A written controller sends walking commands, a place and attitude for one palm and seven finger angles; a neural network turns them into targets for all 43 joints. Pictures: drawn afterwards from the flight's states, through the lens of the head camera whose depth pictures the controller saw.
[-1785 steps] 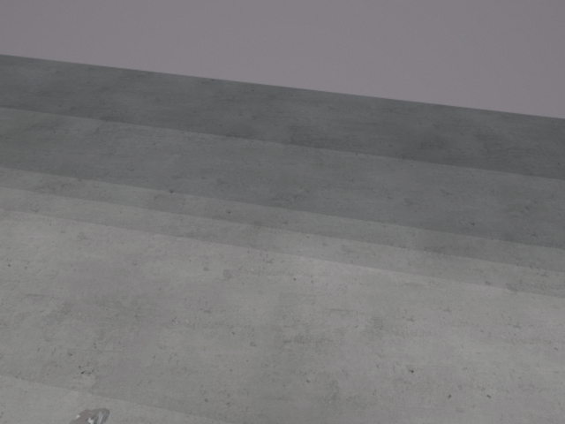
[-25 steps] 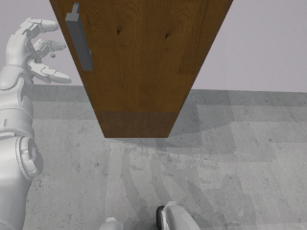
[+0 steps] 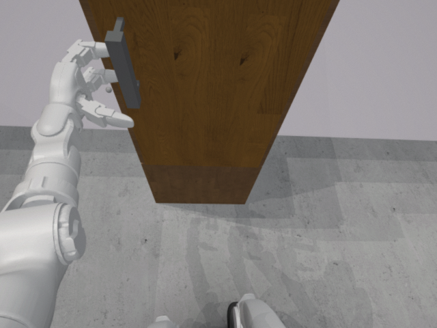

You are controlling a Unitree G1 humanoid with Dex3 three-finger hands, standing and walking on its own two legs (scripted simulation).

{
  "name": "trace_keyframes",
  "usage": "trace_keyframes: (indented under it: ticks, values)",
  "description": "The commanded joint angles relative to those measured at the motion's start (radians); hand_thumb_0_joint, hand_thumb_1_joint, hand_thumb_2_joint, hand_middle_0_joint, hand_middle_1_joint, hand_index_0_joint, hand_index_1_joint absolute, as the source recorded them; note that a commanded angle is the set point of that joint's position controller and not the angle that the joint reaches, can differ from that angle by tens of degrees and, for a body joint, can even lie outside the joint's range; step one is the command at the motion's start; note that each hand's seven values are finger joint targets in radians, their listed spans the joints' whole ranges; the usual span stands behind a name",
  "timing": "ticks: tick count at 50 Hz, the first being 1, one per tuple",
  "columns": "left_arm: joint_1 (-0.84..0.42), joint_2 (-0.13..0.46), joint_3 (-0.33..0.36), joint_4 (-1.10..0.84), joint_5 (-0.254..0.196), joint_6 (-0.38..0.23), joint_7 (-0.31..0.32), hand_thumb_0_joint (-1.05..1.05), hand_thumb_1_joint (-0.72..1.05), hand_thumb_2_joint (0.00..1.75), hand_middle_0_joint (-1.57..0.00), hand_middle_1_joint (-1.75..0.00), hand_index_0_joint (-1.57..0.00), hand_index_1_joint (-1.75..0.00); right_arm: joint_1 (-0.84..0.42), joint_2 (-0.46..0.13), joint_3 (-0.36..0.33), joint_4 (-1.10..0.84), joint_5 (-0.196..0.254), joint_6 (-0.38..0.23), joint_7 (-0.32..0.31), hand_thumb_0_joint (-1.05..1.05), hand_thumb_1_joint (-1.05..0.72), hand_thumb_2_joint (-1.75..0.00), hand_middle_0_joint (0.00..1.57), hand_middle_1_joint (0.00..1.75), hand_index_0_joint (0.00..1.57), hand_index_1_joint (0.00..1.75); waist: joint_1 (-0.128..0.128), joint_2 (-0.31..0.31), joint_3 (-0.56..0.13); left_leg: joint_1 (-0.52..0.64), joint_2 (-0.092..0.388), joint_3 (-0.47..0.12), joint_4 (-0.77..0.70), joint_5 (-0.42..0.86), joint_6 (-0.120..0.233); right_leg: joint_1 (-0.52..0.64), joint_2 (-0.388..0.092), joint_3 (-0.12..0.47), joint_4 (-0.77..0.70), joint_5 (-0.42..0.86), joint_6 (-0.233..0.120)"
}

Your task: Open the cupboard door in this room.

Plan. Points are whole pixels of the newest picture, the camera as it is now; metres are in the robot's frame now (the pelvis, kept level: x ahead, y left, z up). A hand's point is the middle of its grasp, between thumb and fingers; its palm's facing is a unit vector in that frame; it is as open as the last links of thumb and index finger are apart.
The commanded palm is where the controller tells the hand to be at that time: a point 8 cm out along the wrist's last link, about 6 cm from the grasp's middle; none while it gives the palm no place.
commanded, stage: slide the fingers in behind the handle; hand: left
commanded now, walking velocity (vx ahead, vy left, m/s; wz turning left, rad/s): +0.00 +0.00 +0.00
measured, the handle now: (127, 66) +0.56 +0.12 +0.11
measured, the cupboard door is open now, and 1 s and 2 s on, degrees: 0 0 2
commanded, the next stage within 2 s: close the thumb around the handle in 0.94 s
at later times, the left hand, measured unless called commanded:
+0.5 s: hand (134, 91) +0.51 +0.11 +0.10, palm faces -0.11 -0.99 -0.03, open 14.0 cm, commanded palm +0.49 +0.15 +0.11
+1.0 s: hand (134, 89) +0.51 +0.11 +0.10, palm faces -0.10 -1.00 -0.03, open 13.8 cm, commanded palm +0.49 +0.16 +0.11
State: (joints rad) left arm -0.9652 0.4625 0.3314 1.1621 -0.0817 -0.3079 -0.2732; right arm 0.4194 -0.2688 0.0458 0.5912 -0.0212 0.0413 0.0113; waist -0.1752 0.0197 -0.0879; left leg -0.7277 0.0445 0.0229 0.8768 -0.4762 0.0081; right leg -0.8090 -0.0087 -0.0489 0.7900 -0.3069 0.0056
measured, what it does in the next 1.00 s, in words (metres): stands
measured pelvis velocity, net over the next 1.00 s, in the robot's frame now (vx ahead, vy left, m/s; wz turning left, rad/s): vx -0.01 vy -0.01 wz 0.00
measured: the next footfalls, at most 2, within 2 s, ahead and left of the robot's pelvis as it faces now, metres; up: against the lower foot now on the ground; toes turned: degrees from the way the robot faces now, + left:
none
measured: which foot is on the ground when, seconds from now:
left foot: down 0.00-1.00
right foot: down 0.00-1.00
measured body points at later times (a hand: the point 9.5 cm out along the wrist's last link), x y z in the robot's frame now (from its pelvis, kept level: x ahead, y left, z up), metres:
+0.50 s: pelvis -0.01 -0.01 +0.00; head +0.11 -0.01 +0.43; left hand +0.51 +0.16 +0.10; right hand -0.01 -0.27 -0.12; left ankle -0.04 +0.11 -0.70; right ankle +0.03 -0.13 -0.70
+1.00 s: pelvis -0.01 -0.01 +0.00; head +0.11 +0.00 +0.43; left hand +0.51 +0.16 +0.10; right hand -0.02 -0.27 -0.11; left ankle -0.04 +0.11 -0.70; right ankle +0.03 -0.13 -0.70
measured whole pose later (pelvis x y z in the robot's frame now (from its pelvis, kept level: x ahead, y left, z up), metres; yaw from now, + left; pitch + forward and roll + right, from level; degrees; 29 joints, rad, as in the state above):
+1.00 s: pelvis -0.01 -0.01 +0.00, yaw +0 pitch +19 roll -1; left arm -1.01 0.41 0.31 1.20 -0.06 -0.35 -0.17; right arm 0.43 -0.28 0.04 0.61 -0.03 0.01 0.01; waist -0.19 0.02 -0.07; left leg -0.74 0.04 0.03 0.87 -0.45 0.00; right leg -0.83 -0.01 -0.04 0.80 -0.29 0.00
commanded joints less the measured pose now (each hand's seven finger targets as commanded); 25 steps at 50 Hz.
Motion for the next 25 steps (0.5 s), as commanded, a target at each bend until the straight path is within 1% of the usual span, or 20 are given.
trace_keyframes:
  ticks: [1, 2, 4, 6, 7, 8, 9, 10, 11, 12, 13, 15, 16, 17, 19, 21, 22, 23, 24, 25]
  values:
    - [-0.526, 0.182, 0.004, -0.231, -0.018, -0.077, 0.014, 0.00, -0.50, 0.30, -0.30, -1.20, -0.30, -1.20, 0.176, -0.168, -0.070, -0.037, 0.001, -0.024, -0.011, 0.00, -0.90, -0.90, 0.20, 0.30, 0.20, 0.30, -0.025, 0.119, -0.454, 0.212, -0.033, -0.037, -0.092, 0.478, 0.004, 0.292, 0.042, 0.013, -0.029, 0.376, -0.027]
    - [-0.500, 0.186, 0.016, -0.214, -0.016, -0.075, 0.019, 0.00, -0.50, 0.30, -0.30, -1.20, -0.30, -1.20, 0.178, -0.169, -0.072, -0.036, 0.001, -0.024, -0.010, 0.00, -0.90, -0.90, 0.20, 0.30, 0.20, 0.30, -0.015, 0.101, -0.453, 0.206, -0.034, -0.039, -0.092, 0.479, 0.003, 0.299, 0.042, 0.011, -0.027, 0.377, -0.028]
    - [-0.499, 0.190, 0.021, -0.212, -0.016, -0.074, 0.027, 0.00, -0.50, 0.30, -0.30, -1.20, -0.30, -1.20, 0.175, -0.170, -0.072, -0.039, 0.001, -0.025, -0.011, 0.00, -0.90, -0.90, 0.20, 0.30, 0.20, 0.30, -0.018, 0.062, -0.456, 0.181, -0.036, -0.034, -0.093, 0.461, 0.007, 0.322, 0.041, 0.014, -0.027, 0.384, -0.026]
    - [-0.507, 0.195, 0.023, -0.251, -0.008, -0.088, 0.035, 0.00, -0.50, 0.30, -0.30, -1.20, -0.30, -1.20, 0.172, -0.166, -0.072, -0.045, 0.000, -0.028, -0.010, 0.00, -0.90, -0.90, 0.20, 0.30, 0.20, 0.30, -0.003, 0.117, -0.507, 0.215, -0.038, -0.036, -0.087, 0.501, 0.003, 0.329, 0.039, 0.019, -0.017, 0.405, -0.029]
    - [-0.498, 0.141, -0.015, -0.238, -0.009, -0.085, 0.037, 0.00, -0.50, 0.30, -0.30, -1.20, -0.30, -1.20, 0.167, -0.160, -0.070, -0.043, -0.001, -0.029, -0.007, 0.00, -0.90, -0.90, 0.20, 0.30, 0.20, 0.30, -0.011, 0.129, -0.490, 0.225, -0.037, -0.036, -0.090, 0.503, 0.000, 0.310, 0.039, 0.013, -0.020, 0.398, -0.028]
    - [-0.503, 0.152, -0.003, -0.239, -0.010, -0.087, 0.043, 0.00, -0.50, 0.30, -0.30, -1.20, -0.30, -1.20, 0.172, -0.163, -0.074, -0.038, -0.001, -0.029, -0.006, 0.00, -0.90, -0.90, 0.20, 0.30, 0.20, 0.30, -0.012, 0.078, -0.479, 0.209, -0.035, -0.036, -0.090, 0.490, 0.002, 0.323, 0.041, 0.012, -0.023, 0.398, -0.027]
    - [-0.487, 0.141, -0.008, -0.214, -0.012, -0.082, 0.046, 0.00, -0.50, 0.30, -0.30, -1.20, -0.30, -1.20, 0.168, -0.164, -0.074, -0.040, 0.001, -0.029, -0.005, 0.00, -0.90, -0.90, 0.20, 0.30, 0.20, 0.30, -0.013, 0.070, -0.459, 0.190, -0.039, -0.032, -0.096, 0.462, 0.004, 0.328, 0.042, 0.015, -0.029, 0.388, -0.026]
    - [-0.480, 0.151, 0.008, -0.191, -0.016, -0.078, 0.050, 0.00, -0.50, 0.30, -0.30, -1.20, -0.30, -1.20, 0.174, -0.168, -0.072, -0.041, 0.000, -0.029, -0.008, 0.00, -0.90, -0.90, 0.20, 0.30, 0.20, 0.30, -0.015, 0.040, -0.446, 0.172, -0.039, -0.030, -0.097, 0.449, 0.010, 0.333, 0.042, 0.013, -0.029, 0.391, -0.028]
    - [-0.498, 0.179, 0.020, -0.195, -0.009, -0.077, 0.055, 0.00, -0.50, 0.30, -0.30, -1.20, -0.30, -1.20, 0.171, -0.169, -0.070, -0.038, 0.001, -0.027, -0.009, 0.00, -0.90, -0.90, 0.20, 0.30, 0.20, 0.30, -0.012, 0.054, -0.445, 0.152, -0.041, -0.029, -0.103, 0.422, 0.008, 0.339, 0.039, 0.018, -0.030, 0.375, -0.026]
    - [-0.523, 0.157, 0.004, -0.216, -0.008, -0.079, 0.059, 0.00, -0.50, 0.30, -0.30, -1.20, -0.30, -1.20, 0.167, -0.165, -0.071, -0.040, 0.000, -0.030, -0.008, 0.00, -0.90, -0.90, 0.20, 0.30, 0.20, 0.30, -0.018, 0.065, -0.456, 0.156, -0.044, -0.023, -0.103, 0.409, 0.010, 0.345, 0.038, 0.022, -0.032, 0.375, -0.024]
    - [-0.495, 0.172, 0.020, -0.199, -0.001, -0.079, 0.064, 0.00, -0.50, 0.30, -0.30, -1.20, -0.30, -1.20, 0.169, -0.165, -0.072, -0.039, -0.001, -0.030, -0.009, 0.00, -0.90, -0.90, 0.20, 0.30, 0.20, 0.30, -0.007, 0.053, -0.455, 0.144, -0.046, -0.022, -0.103, 0.404, 0.011, 0.355, 0.037, 0.022, -0.031, 0.374, -0.026]
    - [-0.522, 0.151, 0.002, -0.203, -0.003, -0.087, 0.072, 0.00, -0.50, 0.30, -0.30, -1.20, -0.30, -1.20, 0.170, -0.164, -0.069, -0.044, -0.001, -0.034, -0.010, 0.00, -0.90, -0.90, 0.20, 0.30, 0.20, 0.30, -0.019, 0.041, -0.437, 0.135, -0.049, -0.023, -0.106, 0.383, 0.015, 0.354, 0.037, 0.023, -0.034, 0.364, -0.027]
    - [-0.540, 0.169, 0.012, -0.229, 0.005, -0.096, 0.077, 0.00, -0.50, 0.30, -0.30, -1.20, -0.30, -1.20, 0.174, -0.165, -0.072, -0.039, -0.003, -0.036, -0.008, 0.00, -0.90, -0.90, 0.20, 0.30, 0.20, 0.30, -0.015, 0.062, -0.477, 0.157, -0.046, -0.027, -0.105, 0.403, 0.012, 0.357, 0.037, 0.024, -0.029, 0.374, -0.026]
    - [-0.526, 0.127, -0.017, -0.226, 0.005, -0.099, 0.077, 0.00, -0.50, 0.30, -0.30, -1.20, -0.30, -1.20, 0.174, -0.159, -0.073, -0.038, -0.004, -0.038, -0.005, 0.00, -0.90, -0.90, 0.20, 0.30, 0.20, 0.30, -0.015, 0.077, -0.493, 0.176, -0.048, -0.025, -0.102, 0.419, 0.010, 0.355, 0.037, 0.024, -0.029, 0.384, -0.026]
    - [-0.517, 0.113, -0.024, -0.205, 0.000, -0.097, 0.077, 0.00, -0.50, 0.30, -0.30, -1.20, -0.30, -1.20, 0.174, -0.163, -0.075, -0.031, -0.003, -0.040, -0.003, 0.00, -0.90, -0.90, 0.20, 0.30, 0.20, 0.30, -0.022, 0.043, -0.467, 0.162, -0.047, -0.021, -0.101, 0.399, 0.012, 0.349, 0.039, 0.024, -0.038, 0.373, -0.024]
    - [-0.562, 0.108, -0.037, -0.203, 0.000, -0.099, 0.078, 0.00, -0.50, 0.30, -0.30, -1.20, -0.30, -1.20, 0.175, -0.163, -0.074, -0.022, -0.001, -0.042, -0.007, 0.00, -0.90, -0.90, 0.20, 0.30, 0.20, 0.30, -0.036, 0.056, -0.450, 0.159, -0.047, -0.025, -0.106, 0.373, 0.011, 0.329, 0.037, 0.023, -0.040, 0.349, -0.023]
    - [-0.556, 0.089, -0.043, -0.189, -0.001, -0.095, 0.081, 0.00, -0.50, 0.30, -0.30, -1.20, -0.30, -1.20, 0.175, -0.162, -0.074, -0.021, -0.003, -0.045, -0.006, 0.00, -0.90, -0.90, 0.20, 0.30, 0.20, 0.30, -0.034, 0.060, -0.446, 0.157, -0.049, -0.023, -0.107, 0.355, 0.012, 0.325, 0.038, 0.024, -0.045, 0.333, -0.023]
    - [-0.543, 0.093, -0.036, -0.164, -0.004, -0.088, 0.086, 0.00, -0.50, 0.30, -0.30, -1.20, -0.30, -1.20, 0.176, -0.164, -0.072, -0.018, -0.002, -0.046, -0.006, 0.00, -0.90, -0.90, 0.20, 0.30, 0.20, 0.30, -0.034, 0.044, -0.422, 0.138, -0.050, -0.023, -0.110, 0.336, 0.012, 0.324, 0.037, 0.023, -0.049, 0.319, -0.024]
    - [-0.546, 0.135, -0.004, -0.157, 0.001, -0.086, 0.094, 0.00, -0.50, 0.30, -0.30, -1.20, -0.30, -1.20, 0.180, -0.170, -0.072, -0.017, -0.003, -0.046, -0.008, 0.00, -0.90, -0.90, 0.20, 0.30, 0.20, 0.30, -0.030, 0.023, -0.426, 0.118, -0.049, -0.024, -0.111, 0.324, 0.014, 0.334, 0.037, 0.026, -0.046, 0.312, -0.024]
    - [-0.577, 0.117, -0.026, -0.179, 0.004, -0.093, 0.100, 0.00, -0.50, 0.30, -0.30, -1.20, -0.30, -1.20, 0.180, -0.168, -0.070, -0.020, -0.004, -0.048, -0.011, 0.00, -0.90, -0.90, 0.20, 0.30, 0.20, 0.30, -0.041, 0.049, -0.434, 0.133, -0.052, -0.025, -0.110, 0.335, 0.016, 0.322, 0.036, 0.025, -0.042, 0.318, -0.024]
